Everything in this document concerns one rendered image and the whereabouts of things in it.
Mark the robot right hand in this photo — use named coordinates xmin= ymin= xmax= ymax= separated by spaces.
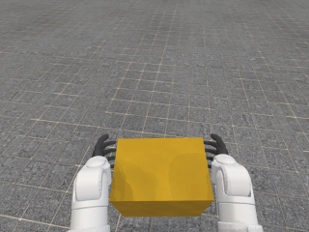
xmin=204 ymin=133 xmax=229 ymax=169

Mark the left robot forearm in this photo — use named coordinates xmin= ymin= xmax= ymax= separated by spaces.
xmin=67 ymin=156 xmax=112 ymax=232

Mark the right robot forearm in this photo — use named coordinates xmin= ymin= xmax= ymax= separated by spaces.
xmin=211 ymin=154 xmax=264 ymax=232

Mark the carton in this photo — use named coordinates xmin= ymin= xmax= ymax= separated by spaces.
xmin=109 ymin=137 xmax=214 ymax=218

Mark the robot left hand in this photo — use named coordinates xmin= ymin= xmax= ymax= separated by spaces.
xmin=92 ymin=133 xmax=117 ymax=168

